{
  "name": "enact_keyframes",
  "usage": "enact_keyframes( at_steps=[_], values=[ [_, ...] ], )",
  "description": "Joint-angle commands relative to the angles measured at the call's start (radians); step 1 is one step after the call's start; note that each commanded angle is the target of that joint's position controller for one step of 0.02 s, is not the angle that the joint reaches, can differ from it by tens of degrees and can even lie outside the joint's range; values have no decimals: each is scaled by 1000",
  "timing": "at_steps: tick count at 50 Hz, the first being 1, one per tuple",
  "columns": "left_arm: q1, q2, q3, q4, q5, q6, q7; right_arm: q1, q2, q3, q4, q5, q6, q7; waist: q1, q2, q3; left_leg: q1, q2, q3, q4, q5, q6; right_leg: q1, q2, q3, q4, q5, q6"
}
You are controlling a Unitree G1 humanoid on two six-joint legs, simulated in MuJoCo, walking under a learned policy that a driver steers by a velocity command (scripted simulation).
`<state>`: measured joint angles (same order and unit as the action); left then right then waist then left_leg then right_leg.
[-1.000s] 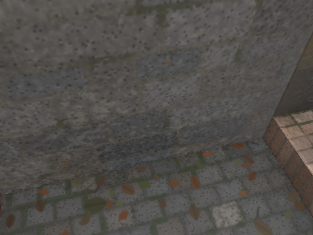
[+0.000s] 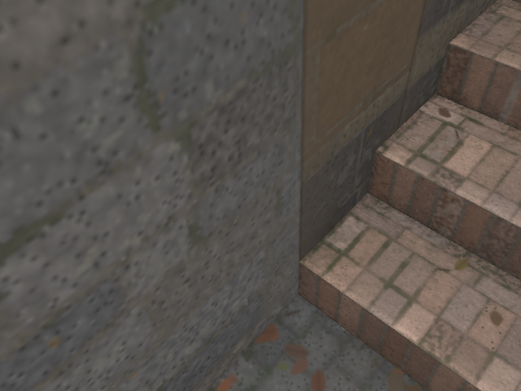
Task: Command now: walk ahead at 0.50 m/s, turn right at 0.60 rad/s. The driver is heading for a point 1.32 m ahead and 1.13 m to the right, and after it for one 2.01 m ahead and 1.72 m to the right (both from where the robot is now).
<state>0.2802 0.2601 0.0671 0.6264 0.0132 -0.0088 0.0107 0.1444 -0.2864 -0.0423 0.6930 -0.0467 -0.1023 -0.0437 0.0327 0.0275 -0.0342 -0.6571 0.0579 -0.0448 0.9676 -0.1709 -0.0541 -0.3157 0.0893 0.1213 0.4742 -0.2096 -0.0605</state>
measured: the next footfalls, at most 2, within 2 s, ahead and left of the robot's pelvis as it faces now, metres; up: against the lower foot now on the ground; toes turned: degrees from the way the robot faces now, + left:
left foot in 0.14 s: +0.17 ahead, +0.13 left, +0.00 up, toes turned -7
right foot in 0.54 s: +0.20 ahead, -0.25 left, +0.00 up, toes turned -19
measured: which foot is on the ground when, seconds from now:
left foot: up 0.00-0.12, down 0.14-0.54, up 0.56-1.00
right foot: down 0.00-0.14, up 0.16-0.52, down 0.54-1.00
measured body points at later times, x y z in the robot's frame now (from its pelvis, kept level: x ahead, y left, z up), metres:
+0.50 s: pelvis +0.13 -0.08 -0.01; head +0.14 -0.09 +0.44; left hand +0.43 +0.08 -0.05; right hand +0.05 -0.39 -0.12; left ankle +0.13 +0.13 -0.74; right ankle +0.17 -0.24 -0.71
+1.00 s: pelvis +0.18 -0.19 +0.00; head +0.19 -0.21 +0.45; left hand +0.44 -0.03 -0.09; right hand +0.23 -0.50 -0.10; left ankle +0.29 -0.05 -0.72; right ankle +0.17 -0.24 -0.74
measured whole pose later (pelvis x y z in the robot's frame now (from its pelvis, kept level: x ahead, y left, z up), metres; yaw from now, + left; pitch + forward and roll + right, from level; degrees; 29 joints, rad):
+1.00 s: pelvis +0.18 -0.19 +0.00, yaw -28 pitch +2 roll +0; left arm 0.18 0.23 0.02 0.66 0.03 0.00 0.04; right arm 0.11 -0.27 -0.03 0.72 -0.02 -0.01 -0.03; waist 0.03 0.04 -0.01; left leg -0.43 0.07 -0.07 0.70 -0.30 -0.09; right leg -0.27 0.17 0.10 0.45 -0.20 -0.11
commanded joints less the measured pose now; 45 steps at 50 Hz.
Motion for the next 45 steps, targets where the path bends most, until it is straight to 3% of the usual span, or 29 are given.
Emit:
enact_keyframes(
  at_steps=[1, 4, 6, 7, 8, 9, 10, 11, 12, 14, 15, 17, 19, 21, 23, 25, 26, 27, 28, 29, 30, 31, 32, 33, 34, 36, 40, 41, 45],
  values=[
    [-147, 143, 40, -97, -13, -21, 22, -24, -48, -15, -68, 29, -1, -4, -39, -158, -47, 213, -53, 28, -219, 36, -24, -105, -152, 168, -125, 207, -157],
    [-161, 140, 43, -118, -7, -6, 28, -5, -91, -33, -61, 48, -12, -6, -42, -162, -82, 247, -56, -26, -375, -22, -19, 11, -184, 304, -52, 155, -148],
    [-176, 92, 26, -133, -17, -4, 27, 79, -124, -51, -37, 37, -24, -3, -90, -128, -115, 454, -9, -28, -541, 48, 21, -41, -130, 306, 82, 31, -90],
    [-186, 19, 1, -150, -10, -13, 24, 169, -163, -63, -27, 17, -25, -6, -124, -38, -183, 673, 134, -136, -551, 13, 84, -187, -72, 234, 274, -106, -41],
    [-89, -19, -14, -176, -18, -34, 15, 256, -243, -89, 19, 0, -15, -8, -70, 227, -191, 839, 321, -459, -643, -166, 248, -449, 30, 83, 459, -338, 10],
    [-132, 67, 3, -189, -35, -56, 7, 281, -230, -102, 31, 15, -18, -10, -102, 309, -140, 808, 421, -662, -719, -409, 340, -607, -51, 55, 645, -372, 30],
    [-168, 137, 22, -186, -35, -59, 1, 238, -184, -96, 7, 40, -23, -17, -111, 241, -69, 740, 399, -611, -741, -464, 320, -632, -84, 62, 731, -315, 29],
    [-195, 140, 27, -183, -16, -47, 0, 193, -165, -89, -2, 46, -20, -25, -98, 164, -33, 691, 361, -508, -732, -375, 273, -630, -105, 38, 797, -256, 38],
    [-224, 126, 25, -196, 7, -35, -2, 158, -155, -85, -2, 49, -17, -30, -83, 104, -7, 626, 341, -417, -733, -258, 239, -613, -125, 37, 814, -209, 43],
    [-230, 68, 10, -203, 12, -20, -9, 136, -144, -78, 22, 40, -15, -36, -58, 34, 12, 512, 293, -238, -744, -15, 194, -527, -149, 25, 784, -125, 48],
    [-210, 67, 11, -206, 8, -12, -11, 160, -167, -80, 40, 44, -16, -37, -50, 28, 21, 477, 277, -176, -758, 37, 182, -485, -146, 17, 770, -75, 62],
    [-218, 46, 1, -208, 4, -7, -13, 139, -182, -88, 61, 37, -17, -30, -36, 92, -1, 465, 263, -64, -766, 76, 173, -460, -159, -26, 691, 0, 80],
    [-236, 51, 1, -205, 1, -8, -15, 124, -196, -93, 67, 49, -17, -23, -33, 106, -8, 420, 239, 27, -764, 74, 142, -358, -160, -65, 564, 63, 89],
    [-195, 61, 6, -162, -15, -5, -36, 117, -217, -96, 58, 60, -6, -9, -31, 153, -32, 375, 209, 95, -765, -34, 111, -190, -129, -138, 436, 43, 86],
    [-196, 83, 21, -161, -16, 3, -42, 97, -236, -100, 47, 66, 4, 7, -18, 174, -8, 367, 221, 117, -732, -17, 90, -99, -115, -158, 337, 21, 66],
    [-138, 106, 42, -128, -8, 11, -40, 79, -217, -91, 31, 67, 20, 14, 16, 153, -2, 387, 205, 153, -616, 48, 56, 5, -67, -194, 166, 32, 18],
    [-28, 129, 60, -73, -5, 9, -31, 101, -186, -82, 31, 55, 34, 11, 45, 103, -40, 381, 158, 202, -442, 162, 29, 114, -1, -230, 83, 46, -9],
    [92, 188, 81, -34, 10, 9, -25, 101, -136, -66, -1, 29, 39, 1, 89, -87, -29, 184, 94, 249, -94, -3, -26, 276, -46, -103, 11, 245, -52],
    [104, 374, 102, -57, 20, 20, -9, 148, -40, -26, -76, -33, 33, -5, 0, -487, -83, -211, -19, 200, 321, -473, -79, 458, -298, 362, -38, 610, -218],
    [79, 364, 97, -100, 27, 4, -19, 189, -92, -30, -56, 6, 14, -4, 33, -357, -273, -228, -16, -11, 521, -430, -68, 446, -420, 607, -170, 416, -337],
    [43, 312, 80, -115, 10, -18, -25, 151, -140, -39, -44, 33, 12, 3, 27, -215, -217, -244, 14, -49, 527, -346, -42, 372, -401, 566, -157, 200, -293],
    [-11, 240, 57, -105, -6, -23, -25, 125, -154, -44, -21, 20, 26, -9, 3, -109, -129, -224, 48, -42, 450, -247, -24, 249, -356, 444, -132, 117, -213],
    [-62, 205, 41, -106, -10, -20, -23, 119, -163, -46, -7, -1, 45, -27, -23, -87, -81, -150, 68, -36, 386, -186, -28, 142, -323, 356, -127, 179, -168],
    [-95, 204, 38, -106, -1, -20, -17, 120, -174, -54, -9, -8, 58, -34, -48, -121, -75, -55, 74, -37, 333, -151, -26, 66, -300, 290, -137, 284, -143],
    [-96, 193, 35, -93, 3, -32, -5, 116, -182, -59, -8, -6, 62, -27, -60, -146, -80, 2, 57, -30, 315, -116, -22, 37, -273, 249, -145, 385, -121],
    [-89, 159, 24, -74, 11, -44, 15, 102, -138, -48, -7, 1, 62, -14, -64, -136, -111, 43, 31, -27, 261, -74, -19, 55, -251, 173, -120, 590, -107],
    [-86, 126, 8, -61, 9, -28, 41, 41, -76, -25, -32, 0, 78, 6, -54, -109, -124, 34, 27, -54, 69, -14, -37, 125, -248, 176, -105, 588, -80],
    [-84, 128, 7, -54, 6, -24, 43, 8, -71, -21, -43, 11, 80, 5, -42, -105, -121, 46, 28, -56, 16, -14, -36, 135, -249, 182, -107, 552, -65],
    [-68, 131, 5, -32, 12, -6, 44, -64, -70, -15, -52, 17, 89, 5, -2, -125, -82, 119, 29, -50, -151, -62, -38, 162, -240, 198, -116, 447, -44]
  ],
)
